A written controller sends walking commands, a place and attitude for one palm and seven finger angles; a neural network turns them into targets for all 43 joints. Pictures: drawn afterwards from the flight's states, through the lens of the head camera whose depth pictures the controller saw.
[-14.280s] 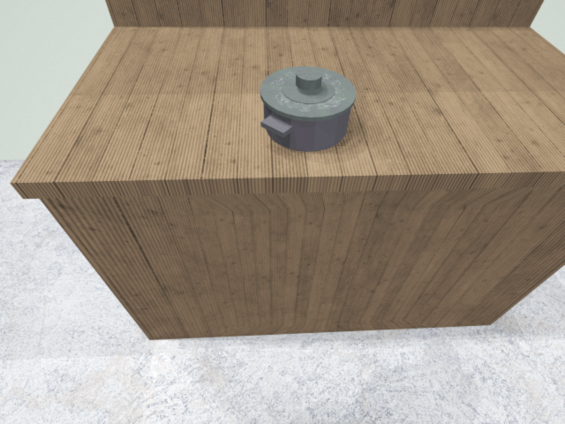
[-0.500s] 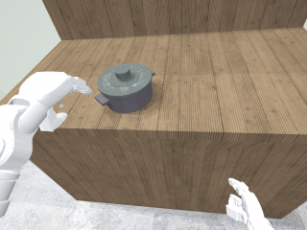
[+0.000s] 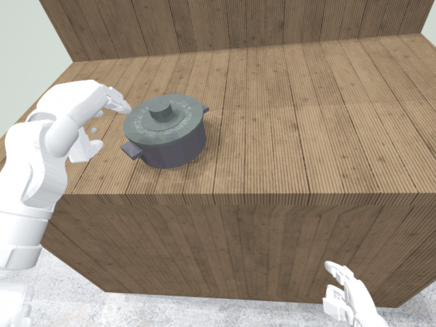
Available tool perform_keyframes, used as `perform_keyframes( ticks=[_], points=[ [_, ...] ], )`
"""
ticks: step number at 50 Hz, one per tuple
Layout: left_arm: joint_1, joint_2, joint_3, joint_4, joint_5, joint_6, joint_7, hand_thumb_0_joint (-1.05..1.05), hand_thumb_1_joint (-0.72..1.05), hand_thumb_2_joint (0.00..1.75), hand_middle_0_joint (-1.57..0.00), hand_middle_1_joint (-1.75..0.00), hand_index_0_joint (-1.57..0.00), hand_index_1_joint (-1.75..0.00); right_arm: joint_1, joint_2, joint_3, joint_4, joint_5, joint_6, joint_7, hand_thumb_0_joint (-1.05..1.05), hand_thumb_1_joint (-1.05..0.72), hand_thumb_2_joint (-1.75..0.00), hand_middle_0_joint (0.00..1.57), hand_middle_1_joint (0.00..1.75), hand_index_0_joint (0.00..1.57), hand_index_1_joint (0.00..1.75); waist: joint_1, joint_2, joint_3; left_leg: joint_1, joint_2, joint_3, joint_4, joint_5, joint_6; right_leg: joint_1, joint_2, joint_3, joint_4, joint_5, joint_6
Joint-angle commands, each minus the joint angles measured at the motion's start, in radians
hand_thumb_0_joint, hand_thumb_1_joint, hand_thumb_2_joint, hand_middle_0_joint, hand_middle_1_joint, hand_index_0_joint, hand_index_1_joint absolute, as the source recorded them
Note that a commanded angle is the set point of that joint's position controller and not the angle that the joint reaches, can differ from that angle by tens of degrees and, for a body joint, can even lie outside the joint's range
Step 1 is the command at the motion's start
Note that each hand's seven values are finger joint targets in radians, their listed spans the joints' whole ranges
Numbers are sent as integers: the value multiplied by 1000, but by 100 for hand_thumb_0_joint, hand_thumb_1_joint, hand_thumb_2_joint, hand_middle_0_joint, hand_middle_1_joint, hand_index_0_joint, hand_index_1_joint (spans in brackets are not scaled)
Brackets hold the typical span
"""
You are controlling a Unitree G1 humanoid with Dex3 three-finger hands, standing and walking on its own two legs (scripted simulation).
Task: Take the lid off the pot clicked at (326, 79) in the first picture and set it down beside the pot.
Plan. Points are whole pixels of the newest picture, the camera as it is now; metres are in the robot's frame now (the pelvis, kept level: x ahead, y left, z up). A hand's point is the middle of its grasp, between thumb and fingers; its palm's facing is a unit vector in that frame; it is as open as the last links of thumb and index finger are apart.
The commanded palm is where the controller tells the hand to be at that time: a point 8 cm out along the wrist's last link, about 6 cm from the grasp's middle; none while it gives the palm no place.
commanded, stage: move the open hand above the knob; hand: left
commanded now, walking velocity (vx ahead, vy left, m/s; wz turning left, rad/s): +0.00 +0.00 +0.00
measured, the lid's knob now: (160, 108) +0.51 +0.17 +0.15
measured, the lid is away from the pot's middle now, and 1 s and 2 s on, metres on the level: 0.00 0.00 0.00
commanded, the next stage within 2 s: none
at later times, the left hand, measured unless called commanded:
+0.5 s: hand (121, 102) +0.41 +0.19 +0.24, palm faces -0.09 -0.01 -1.00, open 9.8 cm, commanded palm +0.38 +0.19 +0.29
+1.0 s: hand (148, 105) +0.44 +0.16 +0.21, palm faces -0.22 +0.00 -0.98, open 9.9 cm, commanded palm +0.43 +0.18 +0.29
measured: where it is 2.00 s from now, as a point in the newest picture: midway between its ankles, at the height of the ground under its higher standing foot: outside the picture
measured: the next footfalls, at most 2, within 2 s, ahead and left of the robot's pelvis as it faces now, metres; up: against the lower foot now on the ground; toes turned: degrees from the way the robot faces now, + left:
none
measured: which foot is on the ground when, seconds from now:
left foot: down 0.00-1.00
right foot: down 0.00-1.00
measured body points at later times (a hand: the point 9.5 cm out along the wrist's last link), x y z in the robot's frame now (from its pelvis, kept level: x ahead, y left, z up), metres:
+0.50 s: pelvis +0.01 -0.01 +0.00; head +0.03 -0.06 +0.45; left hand +0.41 +0.19 +0.29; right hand +0.22 -0.23 -0.10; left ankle +0.04 +0.10 -0.74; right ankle +0.00 -0.13 -0.74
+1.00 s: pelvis +0.02 +0.00 +0.00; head +0.03 -0.05 +0.45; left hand +0.45 +0.16 +0.26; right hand +0.18 -0.25 -0.12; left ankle +0.04 +0.10 -0.74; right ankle +0.00 -0.13 -0.74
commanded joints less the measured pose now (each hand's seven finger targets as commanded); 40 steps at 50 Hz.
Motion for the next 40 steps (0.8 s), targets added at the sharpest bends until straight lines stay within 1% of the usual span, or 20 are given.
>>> perform_keyframes(
  ticks=[1,3,6,11,13,15,17,18,19,21,24,26,28,29,31,32,34,36,37,40],
  points=[
    [-435,291,142,-246,22,-26,33,0,-35,163,-87,-8,-87,-8,-196,-98,-31,-193,7,-62,-12,0,-90,-90,20,30,20,30,-20,-125,-293,207,-14,-50,-1,148,23,8,58,6,-47,175,-39],
    [-606,462,249,-211,67,-24,44,0,-35,163,-87,-8,-87,-8,-168,-96,-27,-167,-7,-67,-35,0,-90,-90,20,30,20,30,-3,-80,-350,202,-19,-53,-21,181,21,68,49,19,-42,194,-39],
    [-569,497,316,-137,49,-17,54,0,-35,163,-87,-8,-87,-8,-145,-101,-32,-151,-13,-75,-38,0,-90,-90,20,30,20,30,12,-44,-409,226,-26,-59,10,300,22,119,50,32,-27,322,-48],
    [-239,48,-8,32,-1,26,-13,0,-35,163,-87,-8,-87,-8,-160,-91,-43,-182,18,-42,8,0,-90,-90,20,30,20,30,-19,-162,-255,187,-22,-29,25,266,18,6,47,3,-42,319,-37],
    [-320,14,-91,-81,16,27,-34,0,-35,163,-87,-8,-87,-8,-191,-89,-36,-200,24,-21,15,0,-90,-90,20,30,20,30,-31,-177,-239,173,-18,-14,2,191,20,-10,45,-9,-54,262,-27],
    [-498,124,-33,-187,39,11,-18,0,-35,163,-87,-8,-87,-8,-202,-89,-35,-200,20,-26,5,0,-90,-90,20,30,20,30,-37,-150,-277,195,-22,-27,1,172,27,1,48,-2,-46,239,-30],
    [-703,381,154,-292,74,-3,11,0,-35,163,-87,-8,-87,-8,-157,-91,-33,-195,1,-44,-16,0,-90,-90,20,30,20,30,-21,-93,-452,255,-35,-45,11,267,36,111,52,26,-23,316,-35],
    [-754,492,244,-208,91,2,26,0,-35,163,-87,-8,-87,-8,-154,-98,-33,-168,-8,-51,-28,0,-90,-90,20,30,20,30,-13,-71,-447,244,-32,-53,11,277,32,119,51,31,-13,327,-40],
    [-797,513,260,-140,97,7,31,0,-35,163,-87,-8,-87,-8,-143,-93,-28,-147,-11,-52,-37,0,-90,-90,20,30,20,30,-12,-67,-436,226,-33,-59,6,291,30,128,50,32,-13,344,-41],
    [-782,472,250,7,79,22,46,0,-35,163,-87,-8,-87,-8,-109,-99,-32,-116,-7,-50,-39,0,-90,-90,20,30,20,30,-22,-73,-401,223,-27,-56,11,302,24,121,57,29,-24,365,-45],
    [-576,197,51,200,54,49,14,0,-35,163,-87,-8,-87,-8,-117,-86,-29,-121,3,-34,-19,0,-90,-90,20,30,20,30,-14,-155,-282,156,-23,-39,-14,236,13,52,41,5,-39,303,-38],
    [-411,-45,-122,195,27,57,-21,0,-35,163,-87,-8,-87,-8,-134,-86,-40,-162,19,-28,7,0,-90,-90,20,30,20,30,-40,-149,-269,185,-29,-27,16,250,19,1,48,-2,-36,317,-40],
    [-450,-34,-155,66,53,55,-42,0,-35,163,-87,-8,-87,-8,-174,-88,-38,-185,22,-9,20,0,-90,-90,20,30,20,30,-42,-159,-297,187,-23,-11,14,217,22,6,45,-4,-40,295,-35],
    [-512,16,-124,9,64,50,-37,0,-35,163,-87,-8,-87,-8,-179,-87,-38,-191,22,-5,18,0,-90,-90,20,30,20,30,-45,-179,-314,189,-24,-14,11,197,28,11,45,-3,-38,278,-34],
    [-704,209,12,-62,75,39,-13,0,-35,163,-87,-8,-87,-8,-161,-108,-42,-176,14,-3,2,0,-90,-90,20,30,20,30,-59,-173,-363,215,-26,-31,27,205,38,42,52,11,-30,308,-38],
    [-878,352,96,-125,108,27,-2,0,-35,163,-87,-8,-87,-8,-133,-96,-34,-174,6,-15,-13,0,-90,-90,20,30,20,30,-47,-139,-455,227,-38,-35,10,238,40,117,53,30,-23,333,-33],
    [-989,436,159,31,115,33,13,0,-35,163,-87,-8,-87,-8,-112,-94,-29,-130,-2,-35,-39,0,-90,-90,20,30,20,30,-48,-118,-416,214,-39,-53,0,230,39,108,53,32,-22,327,-36],
    [-958,420,168,141,89,35,27,0,-35,163,-87,-8,-87,-8,-67,-106,-36,-102,-2,-43,-45,0,-90,-90,20,30,20,30,-50,-103,-386,219,-32,-56,1,246,36,97,59,26,-34,338,-42],
    [-948,356,112,187,102,40,28,0,-35,163,-87,-8,-87,-8,-69,-83,-28,-104,-4,-48,-45,0,-90,-90,20,30,20,30,-42,-111,-399,213,-31,-49,-14,256,30,109,55,25,-28,331,-40],
    [-700,71,-82,348,78,69,-7,0,-35,163,-87,-8,-87,-8,-79,-88,-35,-112,8,-36,-15,0,-90,-90,20,30,20,30,-45,-140,-288,164,-27,-40,-17,215,19,22,49,0,-32,281,-43]
  ],
)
